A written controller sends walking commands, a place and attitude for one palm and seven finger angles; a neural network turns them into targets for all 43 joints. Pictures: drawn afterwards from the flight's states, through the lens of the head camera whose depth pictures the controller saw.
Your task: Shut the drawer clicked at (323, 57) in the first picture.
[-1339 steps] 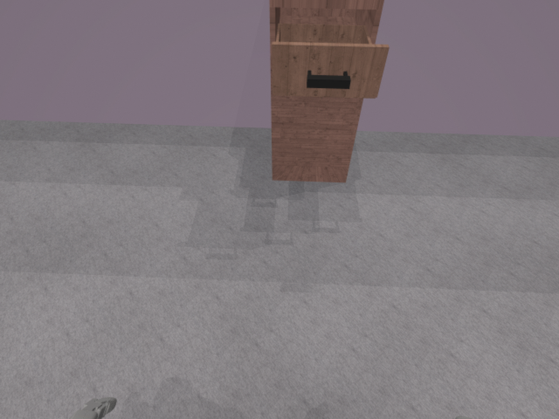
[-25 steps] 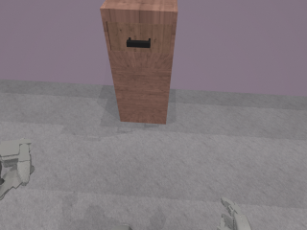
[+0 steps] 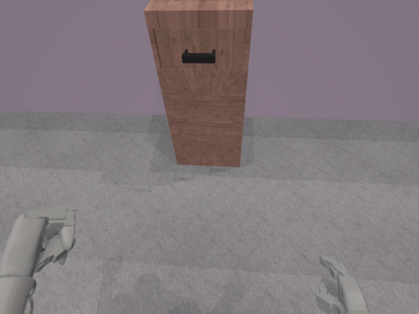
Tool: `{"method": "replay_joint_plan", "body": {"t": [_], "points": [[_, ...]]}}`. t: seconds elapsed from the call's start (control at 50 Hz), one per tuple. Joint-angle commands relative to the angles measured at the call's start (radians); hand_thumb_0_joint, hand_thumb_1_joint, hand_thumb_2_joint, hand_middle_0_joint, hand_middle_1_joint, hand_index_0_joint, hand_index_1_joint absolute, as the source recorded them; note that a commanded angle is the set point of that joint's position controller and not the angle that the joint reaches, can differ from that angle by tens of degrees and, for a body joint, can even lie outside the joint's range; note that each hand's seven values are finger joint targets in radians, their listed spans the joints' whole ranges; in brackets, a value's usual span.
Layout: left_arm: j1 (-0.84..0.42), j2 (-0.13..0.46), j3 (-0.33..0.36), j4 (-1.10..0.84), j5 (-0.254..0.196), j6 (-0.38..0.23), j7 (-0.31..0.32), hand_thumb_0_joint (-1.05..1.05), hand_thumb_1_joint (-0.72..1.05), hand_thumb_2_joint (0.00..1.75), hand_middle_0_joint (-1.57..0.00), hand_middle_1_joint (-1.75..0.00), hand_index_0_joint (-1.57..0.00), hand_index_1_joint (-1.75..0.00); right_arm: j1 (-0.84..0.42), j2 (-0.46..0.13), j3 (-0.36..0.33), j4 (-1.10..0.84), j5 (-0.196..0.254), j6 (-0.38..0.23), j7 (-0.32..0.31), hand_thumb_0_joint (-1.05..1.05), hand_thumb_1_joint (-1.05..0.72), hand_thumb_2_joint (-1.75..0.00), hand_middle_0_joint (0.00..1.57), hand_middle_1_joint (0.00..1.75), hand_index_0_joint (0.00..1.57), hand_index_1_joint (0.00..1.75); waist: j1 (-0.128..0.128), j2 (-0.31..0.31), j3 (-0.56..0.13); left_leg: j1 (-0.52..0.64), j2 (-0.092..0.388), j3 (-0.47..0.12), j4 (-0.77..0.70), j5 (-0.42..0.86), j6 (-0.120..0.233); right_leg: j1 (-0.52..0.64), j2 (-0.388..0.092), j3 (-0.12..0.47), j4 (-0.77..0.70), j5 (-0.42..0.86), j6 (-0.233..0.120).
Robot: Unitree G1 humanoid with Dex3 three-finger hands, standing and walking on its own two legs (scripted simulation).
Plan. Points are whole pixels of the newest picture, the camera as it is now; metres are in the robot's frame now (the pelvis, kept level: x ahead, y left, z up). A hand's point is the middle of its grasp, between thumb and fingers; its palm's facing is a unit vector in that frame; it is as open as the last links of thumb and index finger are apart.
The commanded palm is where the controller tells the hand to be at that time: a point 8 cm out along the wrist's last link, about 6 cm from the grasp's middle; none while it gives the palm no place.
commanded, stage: let the arm hang, fingers relaxed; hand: left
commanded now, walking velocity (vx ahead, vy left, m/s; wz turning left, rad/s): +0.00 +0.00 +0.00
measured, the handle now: (199, 55) +1.00 +0.10 -0.02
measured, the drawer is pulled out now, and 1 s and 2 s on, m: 0.00 0.00 0.00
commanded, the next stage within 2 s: look to check the result in 1.02 s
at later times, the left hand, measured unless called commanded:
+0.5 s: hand out of the picture -0.07 +0.22 -0.16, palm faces +0.02 -0.97 -0.25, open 5.3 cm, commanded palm none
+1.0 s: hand out of the picture -0.01 +0.19 -0.16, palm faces +0.01 -0.98 -0.19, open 7.3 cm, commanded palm none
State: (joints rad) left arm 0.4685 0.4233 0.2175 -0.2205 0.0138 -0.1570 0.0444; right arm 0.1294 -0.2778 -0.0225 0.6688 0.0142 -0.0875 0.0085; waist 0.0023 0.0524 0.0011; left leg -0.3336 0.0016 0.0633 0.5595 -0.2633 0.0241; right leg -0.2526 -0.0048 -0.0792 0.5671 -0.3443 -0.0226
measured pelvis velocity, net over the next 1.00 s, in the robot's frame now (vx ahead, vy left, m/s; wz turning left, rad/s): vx -0.02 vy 0.02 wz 0.00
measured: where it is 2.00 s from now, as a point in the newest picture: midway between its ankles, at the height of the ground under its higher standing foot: outside the picture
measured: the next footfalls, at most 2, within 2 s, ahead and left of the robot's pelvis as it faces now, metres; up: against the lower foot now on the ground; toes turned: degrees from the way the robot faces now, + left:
none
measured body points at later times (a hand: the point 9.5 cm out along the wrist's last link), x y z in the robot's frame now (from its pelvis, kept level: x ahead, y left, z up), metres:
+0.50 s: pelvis -0.03 +0.01 +0.01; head +0.00 +0.01 +0.46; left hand -0.07 +0.27 -0.14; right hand -0.03 -0.22 -0.15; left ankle +0.02 +0.10 -0.73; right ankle -0.04 -0.10 -0.73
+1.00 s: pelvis -0.02 +0.02 +0.01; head -0.01 +0.01 +0.46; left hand -0.01 +0.24 -0.15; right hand -0.03 -0.20 -0.15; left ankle +0.02 +0.10 -0.73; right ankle -0.04 -0.10 -0.73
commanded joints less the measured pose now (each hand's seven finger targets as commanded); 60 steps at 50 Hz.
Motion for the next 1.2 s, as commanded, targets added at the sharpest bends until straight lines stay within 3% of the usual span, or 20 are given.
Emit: {"method": "replay_joint_plan", "body": {"t": [0.0,0.04,0.06,0.08,0.14,0.18,0.24,0.28,0.36,0.48,0.58,0.64,0.82,0.9,1.1,1.18], "points": [[-0.073,-0.020,-0.120,0.446,0.024,0.128,-0.043,0.00,0.90,0.90,-1.20,-1.38,-1.20,-1.38,-0.005,-0.140,-0.031,-0.022,-0.023,0.022,0.006,0.00,-0.90,-0.90,0.20,0.30,0.20,0.30,0.007,-0.154,-0.092,-0.040,0.150,-0.187,-0.045,0.235,0.058,0.022,-0.094,0.096,-0.027,0.207,0.008],[-0.133,0.011,-0.125,0.568,0.023,0.127,-0.041,0.00,0.90,0.90,-1.12,-1.30,-1.12,-1.30,0.002,-0.144,-0.029,-0.002,-0.031,0.034,-0.002,0.00,-0.90,-0.90,0.20,0.30,0.20,0.30,-0.002,-0.282,-0.112,0.027,0.096,-0.137,0.007,0.253,0.035,0.040,-0.145,0.141,-0.074,0.375,-0.027],[-0.172,0.014,-0.130,0.634,0.020,0.130,-0.038,0.00,0.90,0.90,-1.08,-1.25,-1.08,-1.25,0.007,-0.146,-0.031,0.015,-0.033,0.046,-0.006,0.00,-0.90,-0.90,0.20,0.30,0.20,0.30,-0.011,-0.315,-0.103,0.057,0.074,-0.116,0.018,0.238,0.026,0.025,-0.164,0.150,-0.088,0.412,-0.048],[-0.201,0.014,-0.136,0.697,0.016,0.136,-0.036,0.00,0.90,0.90,-1.04,-1.21,-1.04,-1.21,0.009,-0.145,-0.031,0.034,-0.035,0.056,-0.008,0.00,-0.90,-0.90,0.20,0.30,0.20,0.30,-0.016,-0.290,-0.080,0.079,0.065,-0.110,0.010,0.226,0.022,0.004,-0.172,0.145,-0.098,0.396,-0.057],[-0.221,-0.024,-0.165,0.850,0.005,0.155,-0.029,0.00,0.90,0.90,-0.92,-1.08,-0.92,-1.08,0.015,-0.109,-0.007,0.103,-0.042,0.076,-0.009,0.00,-0.90,-0.90,0.20,0.30,0.20,0.30,-0.013,-0.016,-0.022,0.082,0.096,-0.148,-0.107,0.233,0.029,0.004,-0.115,0.119,-0.113,0.171,-0.025],[-0.196,-0.038,-0.177,0.947,0.002,0.160,-0.027,0.00,0.90,0.90,-0.84,-0.99,-0.84,-0.99,0.007,-0.091,0.002,0.146,-0.040,0.081,-0.012,0.00,-0.90,-0.90,0.20,0.30,0.20,0.30,0.002,0.100,0.016,0.037,0.101,-0.168,-0.168,0.127,0.033,0.038,-0.095,0.121,-0.155,0.065,-0.017],[-0.161,-0.067,-0.187,1.071,-0.004,0.157,-0.026,0.00,0.90,0.90,-0.72,-0.86,-0.72,-0.86,0.052,-0.054,0.007,0.210,-0.035,0.091,-0.021,0.00,-0.90,-0.90,0.20,0.30,0.20,0.30,0.000,0.084,0.000,0.059,0.092,-0.159,-0.191,0.024,0.024,0.060,-0.097,0.127,-0.213,0.025,-0.027],[-0.155,-0.083,-0.179,1.124,-0.001,0.155,-0.025,0.00,0.90,0.90,-0.64,-0.78,-0.64,-0.78,0.079,-0.042,0.001,0.242,-0.037,0.093,-0.027,0.00,-0.90,-0.90,0.20,0.30,0.20,0.30,-0.004,0.111,-0.005,0.072,0.089,-0.151,-0.199,-0.019,0.022,0.062,-0.101,0.125,-0.241,0.012,-0.036],[-0.164,-0.081,-0.188,1.205,-0.004,0.149,-0.026,0.00,0.90,0.90,-0.48,-0.60,-0.48,-0.60,0.129,-0.049,-0.007,0.305,-0.031,0.096,-0.032,0.00,-0.90,-0.90,0.20,0.30,0.20,0.30,-0.014,-0.010,0.011,0.110,0.094,-0.151,-0.205,-0.021,0.022,0.031,-0.106,0.119,-0.281,-0.015,-0.040],[-0.149,-0.104,-0.194,1.291,-0.005,0.146,-0.019,0.00,0.90,0.90,-0.24,-0.34,-0.24,-0.34,0.171,-0.035,-0.006,0.380,-0.028,0.087,-0.039,0.00,-0.90,-0.90,0.20,0.30,0.20,0.30,-0.012,-0.066,0.050,0.129,0.112,-0.157,-0.240,0.034,0.028,0.028,-0.098,0.101,-0.269,0.037,-0.033],[-0.138,-0.126,-0.195,1.325,-0.003,0.151,-0.014,0.00,0.90,0.90,-0.20,-0.30,-0.20,-0.30,0.187,-0.013,-0.004,0.416,-0.031,0.088,-0.040,0.00,-0.90,-0.90,0.20,0.30,0.20,0.30,-0.010,-0.062,0.099,0.094,0.115,-0.168,-0.283,-0.031,0.029,0.019,-0.089,0.098,-0.259,0.009,-0.026],[-0.128,-0.139,-0.194,1.334,-0.002,0.152,-0.012,0.00,0.90,0.90,-0.20,-0.30,-0.20,-0.30,0.194,0.009,-0.002,0.429,-0.032,0.086,-0.040,0.00,-0.90,-0.90,0.20,0.30,0.20,0.30,-0.006,-0.051,0.086,0.094,0.111,-0.162,-0.288,-0.025,0.028,0.031,-0.092,0.094,-0.251,0.022,-0.021],[-0.138,-0.166,-0.193,1.340,-0.003,0.147,-0.007,0.00,0.90,0.90,-0.20,-0.30,-0.20,-0.30,0.201,0.039,0.001,0.449,-0.032,0.079,-0.043,0.00,-0.90,-0.90,0.20,0.30,0.20,0.30,-0.007,-0.042,0.092,0.118,0.105,-0.143,-0.270,0.080,0.023,0.036,-0.099,0.096,-0.252,0.078,-0.018],[-0.137,-0.161,-0.188,1.340,-0.002,0.147,-0.008,0.00,0.90,0.90,-0.20,-0.30,-0.20,-0.30,0.200,0.031,-0.001,0.448,-0.031,0.077,-0.045,0.00,-0.90,-0.90,0.20,0.30,0.20,0.30,-0.004,-0.008,0.096,0.112,0.107,-0.147,-0.276,0.072,0.024,0.042,-0.095,0.097,-0.250,0.086,-0.017],[-0.144,-0.152,-0.184,1.340,-0.003,0.137,-0.008,0.00,0.90,0.90,-0.20,-0.30,-0.20,-0.30,0.194,0.012,-0.008,0.449,-0.027,0.070,-0.049,0.00,-0.90,-0.90,0.20,0.30,0.20,0.30,-0.010,-0.063,0.053,0.168,0.108,-0.134,-0.243,0.176,0.027,0.060,-0.103,0.098,-0.255,0.141,-0.020],[-0.155,-0.149,-0.184,1.346,-0.004,0.136,-0.008,0.00,0.90,0.90,-0.20,-0.30,-0.20,-0.30,0.183,0.010,-0.007,0.454,-0.027,0.069,-0.050,0.00,-0.90,-0.90,0.20,0.30,0.20,0.30,-0.014,-0.054,0.053,0.182,0.109,-0.129,-0.239,0.197,0.026,0.062,-0.107,0.100,-0.259,0.155,-0.019]]}}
